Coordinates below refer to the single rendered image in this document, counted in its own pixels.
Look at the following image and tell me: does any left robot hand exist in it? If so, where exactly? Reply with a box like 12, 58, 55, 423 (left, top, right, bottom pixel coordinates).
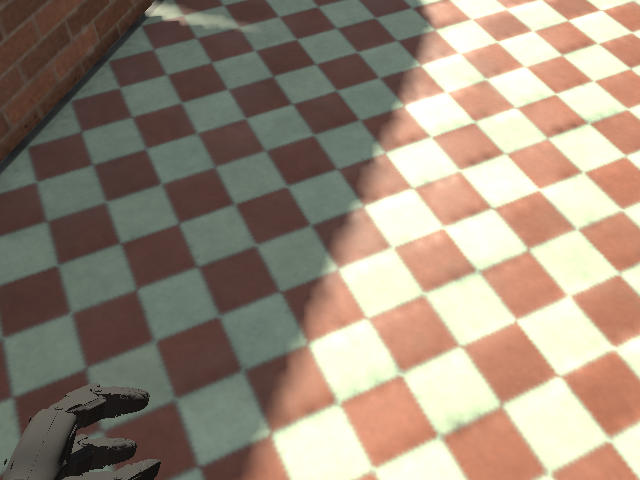
3, 383, 161, 480

